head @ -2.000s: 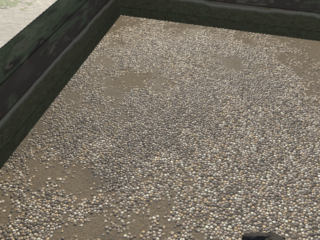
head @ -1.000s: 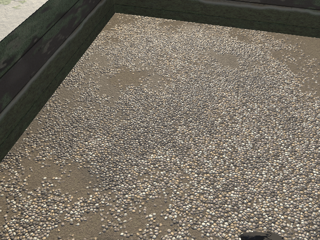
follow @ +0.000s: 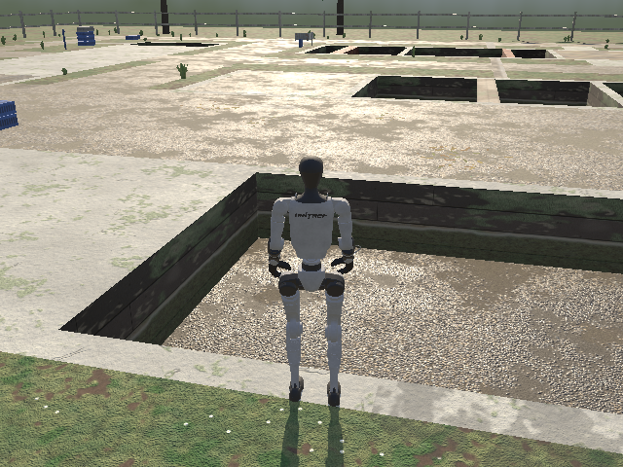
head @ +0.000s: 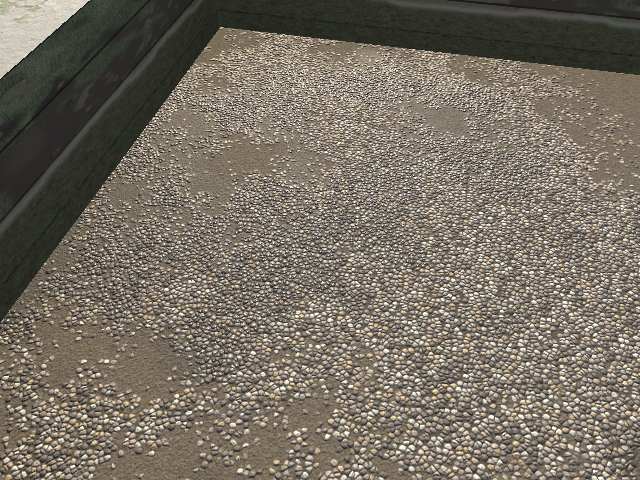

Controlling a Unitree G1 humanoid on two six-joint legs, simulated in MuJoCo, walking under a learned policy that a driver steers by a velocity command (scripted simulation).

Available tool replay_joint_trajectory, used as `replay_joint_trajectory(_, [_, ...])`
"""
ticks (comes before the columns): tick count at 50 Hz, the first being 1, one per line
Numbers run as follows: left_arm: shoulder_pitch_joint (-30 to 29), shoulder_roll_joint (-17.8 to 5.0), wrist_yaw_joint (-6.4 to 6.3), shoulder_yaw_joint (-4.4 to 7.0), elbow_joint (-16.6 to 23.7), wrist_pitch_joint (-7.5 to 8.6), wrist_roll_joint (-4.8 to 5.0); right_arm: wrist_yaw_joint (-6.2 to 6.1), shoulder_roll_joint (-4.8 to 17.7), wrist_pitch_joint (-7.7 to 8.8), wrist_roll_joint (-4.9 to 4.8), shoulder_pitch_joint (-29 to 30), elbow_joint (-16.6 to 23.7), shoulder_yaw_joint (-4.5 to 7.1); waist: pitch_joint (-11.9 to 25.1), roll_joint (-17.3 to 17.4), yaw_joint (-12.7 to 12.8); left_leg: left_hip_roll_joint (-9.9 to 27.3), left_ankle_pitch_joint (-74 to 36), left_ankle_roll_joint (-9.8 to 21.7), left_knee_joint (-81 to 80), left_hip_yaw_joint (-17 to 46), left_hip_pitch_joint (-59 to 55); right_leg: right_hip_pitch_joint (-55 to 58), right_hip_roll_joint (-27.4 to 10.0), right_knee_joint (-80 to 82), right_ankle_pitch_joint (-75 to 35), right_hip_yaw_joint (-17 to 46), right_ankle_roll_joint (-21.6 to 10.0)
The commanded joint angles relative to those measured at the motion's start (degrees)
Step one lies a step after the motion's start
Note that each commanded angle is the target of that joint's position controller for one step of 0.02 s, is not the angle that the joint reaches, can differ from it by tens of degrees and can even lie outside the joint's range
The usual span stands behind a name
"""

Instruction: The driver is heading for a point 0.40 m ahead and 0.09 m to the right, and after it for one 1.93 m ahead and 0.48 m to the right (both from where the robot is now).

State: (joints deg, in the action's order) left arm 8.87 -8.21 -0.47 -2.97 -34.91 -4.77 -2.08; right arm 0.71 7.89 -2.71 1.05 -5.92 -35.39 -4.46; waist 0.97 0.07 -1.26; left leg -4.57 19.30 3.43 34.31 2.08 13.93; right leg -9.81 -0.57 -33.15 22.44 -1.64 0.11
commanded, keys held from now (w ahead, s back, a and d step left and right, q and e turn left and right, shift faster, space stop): no key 0.68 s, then w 0.32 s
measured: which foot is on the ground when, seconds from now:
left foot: down 0.00-1.00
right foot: down 0.00-1.00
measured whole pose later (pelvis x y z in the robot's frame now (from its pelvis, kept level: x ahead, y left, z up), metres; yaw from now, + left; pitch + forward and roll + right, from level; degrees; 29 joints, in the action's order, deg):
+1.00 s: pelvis +0.00 -0.01 +0.01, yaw +0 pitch -1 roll +0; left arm 10.3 -9.4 -0.9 -3.0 -36.9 -4.8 -1.1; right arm 0.1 8.8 -3.2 1.0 -6.8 -38.7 -3.1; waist 0.2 0.2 -0.9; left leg -3.5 16.4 2.6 29.3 2.3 11.9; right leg -7.7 0.5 -27.6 19.2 -1.2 -0.7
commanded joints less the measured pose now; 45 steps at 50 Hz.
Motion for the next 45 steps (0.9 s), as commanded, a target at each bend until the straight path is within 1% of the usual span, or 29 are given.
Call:
replay_joint_trajectory(1, [-3.8, -3.8, -0.02, 0.9, 4.2, 0.87, -0.01, 0.02, 3.5, 1.11, -0.02, 4.0, 3.8, 0.87, 2.2, 0.2, 0.0, 7.9, -22.0, 1.1, -11.1, 7.9, -0.7, 3.2, -3.8, 8.8, -15.5, 5.0, -0.6])
replay_joint_trajectory(3, [-2.6, -4.6, 0.07, 1.21, 3.1, 0.85, 0.14, 0.07, 4.3, 1.23, -0.17, 2.8, 2.5, 1.28, 2.4, 0.2, 0.2, 8.2, -22.4, 1.2, -13.1, 8.1, -2.2, 4.8, -4.2, 10.9, -16.6, 5.4, -0.8])
replay_joint_trajectory(4, [-2.3, -5.1, 0.04, 1.38, 2.6, 1.08, 0.37, 0.08, 4.3, 1.17, 0.04, 3.1, 2.3, 1.37, 2.4, 0.0, 0.4, 8.5, -24.3, 1.2, -13.2, 8.3, -2.7, 5.5, -4.3, 11.3, -18.3, 5.5, -0.4])
replay_joint_trajectory(5, [-1.6, -5.1, 0.03, 1.46, 2.1, 1.22, 0.52, 0.05, 4.5, 1.2, -0.11, 2.5, 1.9, 1.53, 3.3, 0.1, 0.4, 8.6, -24.5, 1.3, -13.7, 8.2, -3.7, 6.3, -4.5, 11.9, -18.8, 5.6, -0.4])
replay_joint_trajectory(8, [-1.4, -5.1, 0.06, 1.61, 1.3, 1.33, 0.83, 0.06, 4.5, 1.32, -0.55, 2.0, 0.9, 1.84, 4.0, 0.2, 0.5, 8.9, -25.0, 1.4, -15.0, 8.0, -5.0, 7.1, -4.8, 13.3, -20.0, 5.8, -0.5])
replay_joint_trajectory(11, [-1.3, -5.2, 0.05, 1.74, 0.9, 1.22, 1.0, 0.1, 4.5, 1.3, -0.74, 1.8, 0.4, 2.1, 4.2, 0.2, 0.5, 9.1, -25.5, 1.5, -15.7, 7.8, -5.9, 7.3, -5.0, 14.2, -20.9, 5.8, -0.6])
replay_joint_trajectory(23, [-0.1, -6.5, -0.04, 2.0, 0.4, 0.86, 1.03, -0.08, 5.7, 0.72, -0.79, 0.8, -0.8, 2.92, 3.4, 0.1, 0.4, 9.4, -25.8, 1.7, -16.2, 7.3, -6.4, 6.0, -5.2, 15.4, -21.5, 5.7, -0.9])
replay_joint_trajectory(26, [0.0, -6.9, -0.24, 2.05, 0.5, 0.96, 1.09, -0.19, 6.0, 0.84, -0.7, 0.5, -0.9, 3.19, 3.3, 0.1, 0.4, 9.2, -25.3, 1.5, -16.1, 7.2, -6.2, 5.6, -5.1, 15.0, -21.3, 5.9, -1.1])
replay_joint_trajectory(27, [0.4, -8.0, -0.7, 2.43, -0.4, 1.2, 1.41, -1.29, 7.5, 0.43, -1.4, 1.2, -0.8, 3.52, 3.2, 0.0, 1.1, 8.2, -23.8, 1.4, -14.2, 7.5, -4.4, 6.4, -3.3, 13.1, -17.5, 4.7, -1.2])
replay_joint_trajectory(28, [0.8, -7.5, -0.86, 2.26, -0.2, 1.29, 1.44, -1.77, 7.4, 0.11, -1.27, 1.7, -0.3, 3.5, 3.4, 0.2, 1.1, 8.3, -23.3, 1.6, -13.6, 7.3, -4.1, 5.6, -3.5, 12.5, -17.1, 4.7, -1.4])
replay_joint_trajectory(29, [0.3, -6.6, -0.9, 1.99, 0.0, 1.09, 1.35, -2.05, 7.0, 0.07, -1.42, 1.6, -0.2, 3.43, 3.5, 1.0, 0.7, 8.0, -21.0, 1.5, -13.7, 7.0, -3.5, 5.0, -3.6, 12.3, -16.2, 4.8, -1.9])
replay_joint_trajectory(31, [-0.2, -6.8, -0.92, 2.0, 0.3, 0.88, 1.17, -2.1, 6.9, -0.1, -1.18, 1.6, 0.2, 3.43, 2.5, 0.6, 0.6, 7.8, -20.0, 1.5, -13.1, 7.1, -2.2, 3.9, -3.5, 11.6, -16.3, 4.7, -2.2])
replay_joint_trajectory(34, [-0.1, -7.2, -0.94, 2.08, 0.7, 0.69, 0.93, -2.1, 7.1, -0.39, -0.84, 1.4, 0.7, 3.57, 2.7, 0.3, 0.4, 7.6, -20.1, 1.9, -11.5, 7.0, -1.6, 3.2, -3.5, 10.3, -17.5, 4.7, -2.6])
replay_joint_trajectory(35, [0.1, -5.4, -0.82, 1.34, 0.5, 0.81, 0.77, -2.02, 5.6, -0.38, -0.72, 1.1, 0.6, 2.95, 4.4, 0.5, 0.3, 7.9, -15.8, 1.5, -13.5, 7.4, -2.4, 4.1, -3.7, 12.0, -13.8, 4.9, -2.4])
replay_joint_trajectory(36, [-0.1, -4.0, -0.65, 0.69, 0.2, 0.94, 0.68, -1.84, 4.5, -0.35, -0.7, 1.1, 0.2, 2.43, 3.3, 0.6, 0.3, 7.9, -11.4, 0.9, -16.0, 7.8, -2.2, 4.2, -3.7, 14.1, -10.1, 5.1, -2.0])
replay_joint_trajectory(37, [0.0, -4.0, -0.56, 0.53, -0.2, 1.02, 0.6, -1.67, 4.6, -0.32, -0.64, 1.0, -0.2, 2.33, 1.6, 0.8, 0.4, 7.7, -8.8, 0.6, -17.6, 8.0, -1.7, 4.4, -3.5, 15.3, -8.3, 5.3, -1.8])
replay_joint_trajectory(38, [0.3, -4.8, -0.54, 0.64, -0.7, 1.08, 0.52, -1.57, 5.2, -0.29, -0.52, 0.9, -0.6, 2.44, 0.3, 0.7, 0.5, 7.4, -8.0, 0.6, -18.2, 8.0, -1.5, 4.5, -3.4, 15.7, -7.6, 5.3, -1.8])
replay_joint_trajectory(40, [1.4, -6.1, -0.49, 0.99, -1.4, 1.11, 0.44, -1.54, 6.3, -0.33, -0.63, 0.6, -1.1, 2.58, -0.9, 0.4, 0.8, 7.1, -8.5, 1.2, -17.5, 7.7, -1.4, 4.5, -3.1, 15.5, -7.2, 4.9, -2.1])
replay_joint_trajectory(41, [-2.2, -5.8, -0.45, 0.89, 0.8, 0.91, 0.67, -0.64, 5.1, 0.06, -0.31, 3.5, 0.4, 2.42, -2.9, 0.0, -0.3, 7.1, -16.7, 1.5, -15.5, 6.2, -1.3, 2.2, -3.9, 13.9, -15.6, 5.4, -2.0])
replay_joint_trajectory(42, [-1.4, -6.3, -0.43, 1.11, 0.9, 0.9, 0.71, -0.35, 5.2, 0.44, -0.22, 2.4, 0.2, 2.49, 0.9, -0.2, -0.1, 6.9, -17.2, 1.8, -14.1, 5.7, -3.0, 3.9, -3.8, 13.1, -16.2, 5.3, -2.2])
replay_joint_trajectory(43, [-1.2, -6.4, -0.43, 1.23, 1.2, 0.92, 0.84, -0.31, 5.3, 0.69, -0.37, 2.1, 0.1, 2.6, 2.0, -0.4, 0.0, 6.4, -17.3, 2.0, -12.7, 5.0, -3.1, 4.5, -3.6, 12.1, -16.6, 5.1, -2.4])
replay_joint_trajectory(45, [-1.5, -6.1, -0.48, 1.25, 2.0, 0.88, 0.95, -0.48, 5.1, 0.85, -0.33, 2.3, 0.5, 2.6, 3.0, -0.8, 0.0, 5.9, -17.4, 2.0, -10.6, 4.1, -2.7, 4.9, -3.3, 10.4, -17.8, 4.8, -2.7])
